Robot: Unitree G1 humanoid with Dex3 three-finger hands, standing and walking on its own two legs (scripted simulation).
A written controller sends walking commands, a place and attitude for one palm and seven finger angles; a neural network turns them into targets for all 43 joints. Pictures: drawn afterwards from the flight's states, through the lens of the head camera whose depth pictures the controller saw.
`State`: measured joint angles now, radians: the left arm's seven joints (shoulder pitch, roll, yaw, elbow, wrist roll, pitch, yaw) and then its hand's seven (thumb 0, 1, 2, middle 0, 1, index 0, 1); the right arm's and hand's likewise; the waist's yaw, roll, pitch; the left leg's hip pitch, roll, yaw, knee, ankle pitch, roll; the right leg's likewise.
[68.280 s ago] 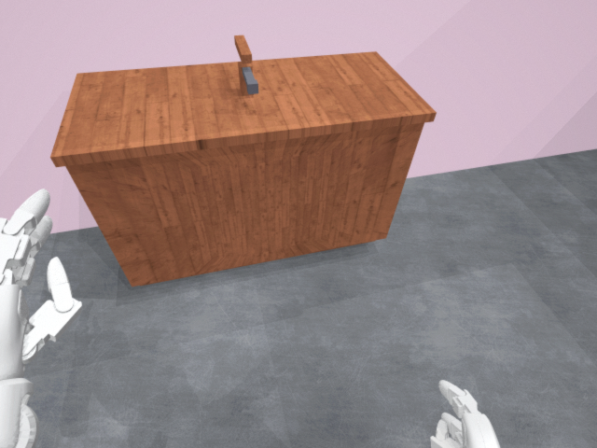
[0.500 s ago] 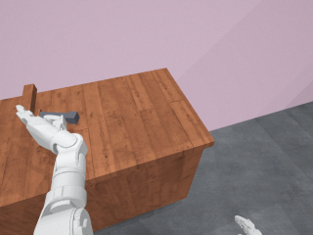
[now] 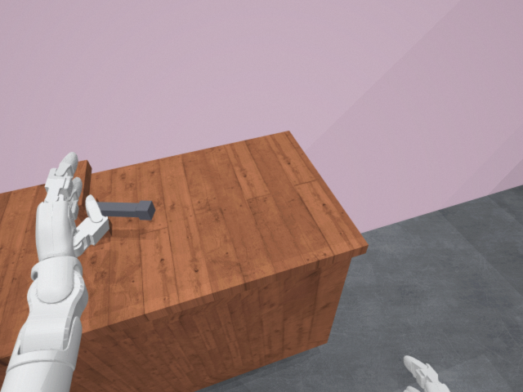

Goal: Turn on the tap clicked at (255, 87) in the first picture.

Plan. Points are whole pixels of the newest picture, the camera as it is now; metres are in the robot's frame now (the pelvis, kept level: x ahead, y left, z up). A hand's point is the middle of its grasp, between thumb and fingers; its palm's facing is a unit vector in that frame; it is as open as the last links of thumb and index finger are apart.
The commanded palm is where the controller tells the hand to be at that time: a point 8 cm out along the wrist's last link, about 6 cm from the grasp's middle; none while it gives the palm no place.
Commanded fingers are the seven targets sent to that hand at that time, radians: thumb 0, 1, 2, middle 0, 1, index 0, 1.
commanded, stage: draw the hand back beside the body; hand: left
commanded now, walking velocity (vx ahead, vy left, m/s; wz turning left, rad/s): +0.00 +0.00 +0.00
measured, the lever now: (145, 210) +0.44 +0.28 +0.01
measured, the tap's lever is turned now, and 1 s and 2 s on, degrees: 68 68 68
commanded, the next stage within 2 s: step back with the hand held close in 1.00 s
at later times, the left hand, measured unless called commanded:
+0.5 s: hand (84, 252) +0.25 +0.25 +0.15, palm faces +0.38 -0.88 -0.30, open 7.5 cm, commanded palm +0.21 +0.29 +0.16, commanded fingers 0.00 0.90 0.90 -0.20 -0.30 -0.20 -0.30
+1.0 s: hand (65, 272) +0.21 +0.25 +0.16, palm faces +0.41 -0.84 -0.35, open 7.4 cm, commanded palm +0.17 +0.29 +0.17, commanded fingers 0.00 0.90 0.90 -0.20 -0.30 -0.20 -0.30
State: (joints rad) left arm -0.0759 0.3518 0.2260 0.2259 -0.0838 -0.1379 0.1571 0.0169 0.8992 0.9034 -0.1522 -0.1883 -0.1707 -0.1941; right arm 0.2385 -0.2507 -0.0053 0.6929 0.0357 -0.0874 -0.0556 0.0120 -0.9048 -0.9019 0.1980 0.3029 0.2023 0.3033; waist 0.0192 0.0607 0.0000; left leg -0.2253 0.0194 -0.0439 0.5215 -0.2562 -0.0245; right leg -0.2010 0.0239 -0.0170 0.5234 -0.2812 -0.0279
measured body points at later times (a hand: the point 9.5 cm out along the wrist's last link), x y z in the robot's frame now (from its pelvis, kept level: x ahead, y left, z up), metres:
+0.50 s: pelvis +0.02 +0.01 +0.01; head +0.01 -0.01 +0.46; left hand +0.22 +0.30 +0.16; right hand +0.22 -0.20 -0.08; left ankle +0.02 +0.14 -0.73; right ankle +0.00 -0.10 -0.73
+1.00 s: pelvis +0.01 +0.01 +0.01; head -0.01 -0.02 +0.45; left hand +0.18 +0.29 +0.18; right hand +0.22 -0.21 -0.08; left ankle +0.02 +0.14 -0.73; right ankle +0.00 -0.10 -0.73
